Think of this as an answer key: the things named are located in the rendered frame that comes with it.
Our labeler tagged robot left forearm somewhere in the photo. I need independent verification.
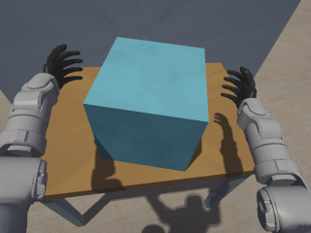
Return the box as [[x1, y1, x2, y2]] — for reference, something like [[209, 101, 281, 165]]
[[0, 73, 60, 158]]

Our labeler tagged robot left hand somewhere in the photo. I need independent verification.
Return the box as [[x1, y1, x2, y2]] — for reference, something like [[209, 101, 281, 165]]
[[43, 44, 84, 90]]

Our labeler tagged robot left upper arm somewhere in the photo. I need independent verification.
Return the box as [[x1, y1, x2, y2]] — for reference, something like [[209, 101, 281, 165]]
[[0, 156, 48, 233]]

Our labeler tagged carton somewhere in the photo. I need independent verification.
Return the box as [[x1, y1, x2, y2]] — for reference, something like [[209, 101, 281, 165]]
[[83, 37, 209, 172]]

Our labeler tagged robot right hand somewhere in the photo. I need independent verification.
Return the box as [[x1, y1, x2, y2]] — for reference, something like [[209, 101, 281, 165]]
[[221, 66, 257, 109]]

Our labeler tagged robot right forearm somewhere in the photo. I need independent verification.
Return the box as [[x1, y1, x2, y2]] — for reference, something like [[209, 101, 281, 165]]
[[236, 98, 311, 194]]

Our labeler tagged table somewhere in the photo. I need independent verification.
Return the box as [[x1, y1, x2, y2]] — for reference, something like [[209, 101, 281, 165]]
[[39, 62, 255, 227]]

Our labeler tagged robot right upper arm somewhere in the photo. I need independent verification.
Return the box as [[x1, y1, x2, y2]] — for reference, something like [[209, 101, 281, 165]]
[[257, 185, 311, 233]]

